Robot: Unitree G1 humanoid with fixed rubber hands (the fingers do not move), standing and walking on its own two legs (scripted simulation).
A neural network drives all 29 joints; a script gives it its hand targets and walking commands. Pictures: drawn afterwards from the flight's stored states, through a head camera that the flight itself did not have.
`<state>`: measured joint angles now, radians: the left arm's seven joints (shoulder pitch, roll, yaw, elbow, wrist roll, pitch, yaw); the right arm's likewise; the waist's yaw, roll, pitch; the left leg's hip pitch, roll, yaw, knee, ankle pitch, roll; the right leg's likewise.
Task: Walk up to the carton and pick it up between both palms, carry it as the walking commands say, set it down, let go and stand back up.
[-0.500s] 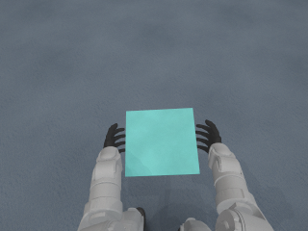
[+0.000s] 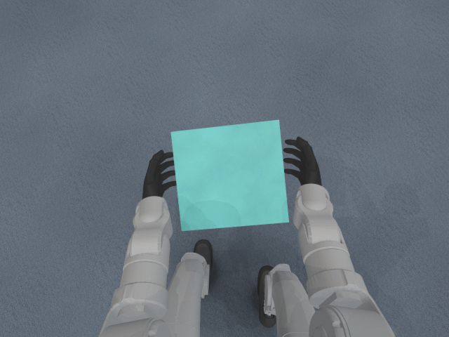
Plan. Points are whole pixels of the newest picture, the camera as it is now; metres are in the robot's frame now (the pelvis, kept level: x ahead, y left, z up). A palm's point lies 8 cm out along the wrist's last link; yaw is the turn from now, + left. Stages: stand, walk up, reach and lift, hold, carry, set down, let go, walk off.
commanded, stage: set down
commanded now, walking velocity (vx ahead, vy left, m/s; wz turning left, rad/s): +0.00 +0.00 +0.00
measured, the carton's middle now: (231, 173) +0.40 +0.03 -0.17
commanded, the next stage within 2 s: none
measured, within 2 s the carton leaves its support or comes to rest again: neither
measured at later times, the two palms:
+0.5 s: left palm (164, 175) +0.39 +0.18 -0.17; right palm (295, 166) +0.42 -0.10 -0.16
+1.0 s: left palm (171, 180) +0.40 +0.19 -0.27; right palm (283, 172) +0.43 -0.10 -0.26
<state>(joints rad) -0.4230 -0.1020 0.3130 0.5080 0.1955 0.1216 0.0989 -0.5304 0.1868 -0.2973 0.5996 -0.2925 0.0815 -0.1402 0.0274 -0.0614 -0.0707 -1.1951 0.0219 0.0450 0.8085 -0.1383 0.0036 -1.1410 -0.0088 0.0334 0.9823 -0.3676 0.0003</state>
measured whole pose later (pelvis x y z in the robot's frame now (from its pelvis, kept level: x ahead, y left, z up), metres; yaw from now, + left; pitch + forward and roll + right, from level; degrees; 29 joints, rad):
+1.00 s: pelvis -0.03 +0.00 -0.16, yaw -1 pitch +46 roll +1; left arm -0.80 0.00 0.38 0.62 0.15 0.27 0.10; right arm -0.89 0.13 -0.38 0.64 -0.27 0.25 -0.14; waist 0.03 -0.06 -0.19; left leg -1.97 0.01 0.00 1.48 -0.32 -0.01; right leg -1.89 0.03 0.04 1.64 -0.55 0.01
